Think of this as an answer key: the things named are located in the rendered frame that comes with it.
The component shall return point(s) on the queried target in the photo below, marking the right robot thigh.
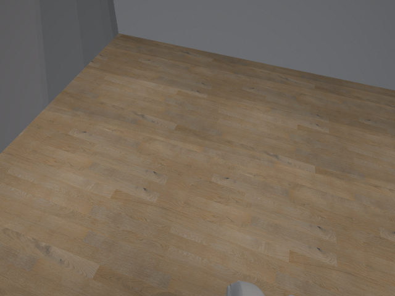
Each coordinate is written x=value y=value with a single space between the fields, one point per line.
x=241 y=288

